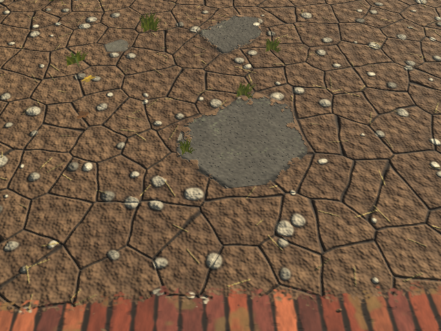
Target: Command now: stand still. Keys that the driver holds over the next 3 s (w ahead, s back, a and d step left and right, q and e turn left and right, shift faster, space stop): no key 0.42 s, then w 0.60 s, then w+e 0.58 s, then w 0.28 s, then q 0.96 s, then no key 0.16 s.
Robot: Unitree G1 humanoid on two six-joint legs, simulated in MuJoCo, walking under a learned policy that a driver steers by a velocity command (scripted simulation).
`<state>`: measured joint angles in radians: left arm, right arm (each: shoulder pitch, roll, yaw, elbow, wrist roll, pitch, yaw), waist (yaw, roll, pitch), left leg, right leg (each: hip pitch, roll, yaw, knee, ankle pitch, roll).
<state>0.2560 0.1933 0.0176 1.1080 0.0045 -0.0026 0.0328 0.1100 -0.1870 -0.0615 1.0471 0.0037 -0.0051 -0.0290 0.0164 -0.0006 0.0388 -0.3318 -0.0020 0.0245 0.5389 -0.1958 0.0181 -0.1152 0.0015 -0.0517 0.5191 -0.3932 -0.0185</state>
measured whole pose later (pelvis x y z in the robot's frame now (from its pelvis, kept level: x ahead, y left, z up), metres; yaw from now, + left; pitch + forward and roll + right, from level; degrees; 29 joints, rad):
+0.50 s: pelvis -0.01 +0.00 +0.00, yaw +0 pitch -1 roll +0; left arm 0.35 0.16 0.02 1.13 0.00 -0.02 0.04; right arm 0.16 -0.19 -0.05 1.12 0.01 0.01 -0.04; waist 0.01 0.00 0.03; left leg -0.33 0.00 0.02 0.55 -0.25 0.03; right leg -0.10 0.01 -0.06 0.50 -0.38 -0.03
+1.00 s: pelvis +0.16 +0.06 +0.02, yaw +0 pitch +1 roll +1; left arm 0.13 0.25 0.08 0.95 -0.02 -0.08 0.01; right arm 0.39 -0.17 -0.02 1.12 -0.01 -0.10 0.01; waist -0.05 -0.03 -0.02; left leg -0.03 -0.05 0.08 0.24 -0.23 0.06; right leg -0.67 -0.13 0.01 0.98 -0.10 -0.04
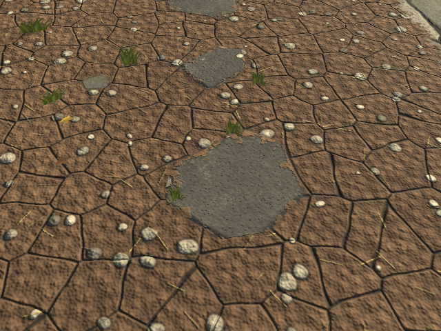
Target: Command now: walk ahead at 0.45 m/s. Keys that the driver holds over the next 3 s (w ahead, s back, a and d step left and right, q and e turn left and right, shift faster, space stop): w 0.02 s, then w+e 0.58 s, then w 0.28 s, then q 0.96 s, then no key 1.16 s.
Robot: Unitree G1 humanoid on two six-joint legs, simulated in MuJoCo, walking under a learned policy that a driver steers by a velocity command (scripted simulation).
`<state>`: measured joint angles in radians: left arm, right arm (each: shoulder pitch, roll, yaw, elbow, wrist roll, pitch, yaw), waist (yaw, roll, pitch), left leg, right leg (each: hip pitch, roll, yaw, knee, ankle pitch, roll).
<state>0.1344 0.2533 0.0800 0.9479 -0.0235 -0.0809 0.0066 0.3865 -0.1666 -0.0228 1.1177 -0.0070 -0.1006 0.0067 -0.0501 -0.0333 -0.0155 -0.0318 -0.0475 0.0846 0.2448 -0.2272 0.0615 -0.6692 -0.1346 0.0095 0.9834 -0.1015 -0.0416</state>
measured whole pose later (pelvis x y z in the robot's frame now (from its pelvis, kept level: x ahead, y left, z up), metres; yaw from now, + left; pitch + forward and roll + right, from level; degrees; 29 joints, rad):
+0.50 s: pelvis +0.29 -0.08 +0.00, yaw -12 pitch +1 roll -1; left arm 0.28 0.23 0.07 0.91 -0.01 -0.08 -0.03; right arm 0.10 -0.27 -0.06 0.86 -0.01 -0.12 -0.02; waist 0.03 0.03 0.03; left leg -0.62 0.12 -0.07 1.04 -0.25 0.00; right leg -0.23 0.13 0.04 0.34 -0.13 -0.11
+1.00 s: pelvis +0.58 -0.09 +0.00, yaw -20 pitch +2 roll +0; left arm 0.20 0.28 0.06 0.80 0.01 -0.08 0.01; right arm 0.30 -0.24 -0.05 0.90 -0.01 -0.11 0.02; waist -0.04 -0.04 0.02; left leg -0.21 -0.06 0.00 0.33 -0.15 0.06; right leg -0.58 -0.06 0.05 0.99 -0.30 -0.01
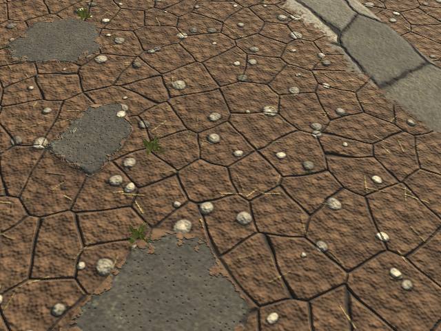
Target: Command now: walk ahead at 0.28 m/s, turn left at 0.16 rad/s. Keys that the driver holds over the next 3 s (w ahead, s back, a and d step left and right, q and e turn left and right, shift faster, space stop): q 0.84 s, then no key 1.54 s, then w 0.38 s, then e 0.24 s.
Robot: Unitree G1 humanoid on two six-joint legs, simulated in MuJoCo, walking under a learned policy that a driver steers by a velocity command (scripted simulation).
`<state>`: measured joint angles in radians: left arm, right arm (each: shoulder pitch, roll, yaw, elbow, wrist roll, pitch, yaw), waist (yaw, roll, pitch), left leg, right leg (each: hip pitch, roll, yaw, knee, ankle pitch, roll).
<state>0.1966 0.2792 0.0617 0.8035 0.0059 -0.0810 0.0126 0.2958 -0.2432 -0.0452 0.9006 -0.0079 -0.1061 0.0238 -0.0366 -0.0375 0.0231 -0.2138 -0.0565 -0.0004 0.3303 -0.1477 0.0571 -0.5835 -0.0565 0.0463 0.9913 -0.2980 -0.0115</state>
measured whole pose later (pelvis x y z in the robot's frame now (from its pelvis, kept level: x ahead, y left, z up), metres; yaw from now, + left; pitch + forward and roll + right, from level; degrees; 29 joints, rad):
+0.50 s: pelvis +0.11 -0.02 -0.01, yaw +16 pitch +2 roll -1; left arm 0.11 0.26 0.06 0.77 0.02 -0.01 0.04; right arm 0.20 -0.31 -0.08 0.74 0.01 0.05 -0.03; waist 0.00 0.02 0.04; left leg -0.54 0.05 0.00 0.97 -0.38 -0.07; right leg -0.34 -0.04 -0.11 0.41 -0.11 -0.02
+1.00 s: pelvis +0.11 +0.02 -0.01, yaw +31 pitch +3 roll -2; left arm 0.12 0.30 0.08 0.78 -0.01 0.01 0.03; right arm 0.19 -0.29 -0.06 0.63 -0.01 0.03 -0.03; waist -0.01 -0.01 0.01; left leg -0.31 -0.07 -0.12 0.48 -0.21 0.06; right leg -0.44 0.00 0.06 0.79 -0.34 0.07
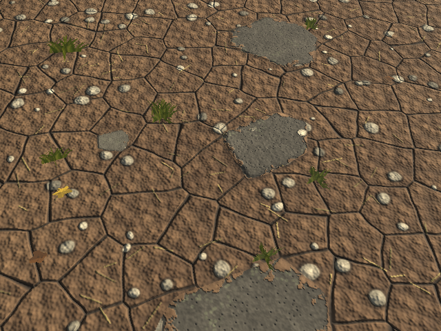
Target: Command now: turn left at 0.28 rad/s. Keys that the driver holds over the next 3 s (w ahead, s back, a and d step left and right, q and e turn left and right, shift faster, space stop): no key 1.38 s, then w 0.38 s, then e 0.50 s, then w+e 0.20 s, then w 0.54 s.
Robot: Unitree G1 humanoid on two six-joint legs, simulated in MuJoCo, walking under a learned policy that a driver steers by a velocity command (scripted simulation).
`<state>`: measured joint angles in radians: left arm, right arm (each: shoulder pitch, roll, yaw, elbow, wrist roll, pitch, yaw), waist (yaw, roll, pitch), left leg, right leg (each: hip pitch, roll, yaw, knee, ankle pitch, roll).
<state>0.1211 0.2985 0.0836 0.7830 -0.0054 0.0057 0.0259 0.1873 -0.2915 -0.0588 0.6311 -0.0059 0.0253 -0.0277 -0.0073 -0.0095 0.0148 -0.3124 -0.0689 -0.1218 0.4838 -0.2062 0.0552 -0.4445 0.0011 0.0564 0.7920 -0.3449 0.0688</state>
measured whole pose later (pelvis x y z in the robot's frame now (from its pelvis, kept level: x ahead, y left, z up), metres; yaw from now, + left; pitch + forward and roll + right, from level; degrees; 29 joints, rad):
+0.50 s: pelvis +0.01 -0.03 -0.01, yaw +2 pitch -1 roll +0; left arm 0.16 0.24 0.02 0.79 0.01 -0.02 0.00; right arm 0.23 -0.25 -0.05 0.68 -0.02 0.01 -0.01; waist 0.00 0.00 0.03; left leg -0.27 -0.05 -0.10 0.55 -0.27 0.00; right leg -0.22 0.01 0.01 0.55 -0.31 0.00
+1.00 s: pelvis +0.01 -0.04 -0.01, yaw +2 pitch -2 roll +0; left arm 0.19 0.23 0.01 0.89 0.01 -0.03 0.01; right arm 0.24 -0.22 -0.05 0.71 -0.01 0.01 -0.04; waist 0.01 0.01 0.04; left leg -0.24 -0.04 -0.10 0.54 -0.27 -0.01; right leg -0.20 0.02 0.01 0.54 -0.32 -0.01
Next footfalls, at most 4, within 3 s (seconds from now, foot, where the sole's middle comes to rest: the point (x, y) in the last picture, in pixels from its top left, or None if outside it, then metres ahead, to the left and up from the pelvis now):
0.10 right None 0.04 -0.15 -0.78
1.70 left None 0.12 0.11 -0.78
2.12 right None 0.37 -0.09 -0.78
2.56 left None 0.42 0.12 -0.78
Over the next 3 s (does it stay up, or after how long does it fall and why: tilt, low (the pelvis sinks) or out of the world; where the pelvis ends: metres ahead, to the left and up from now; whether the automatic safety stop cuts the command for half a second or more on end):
stays up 0.47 -0.06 -0.01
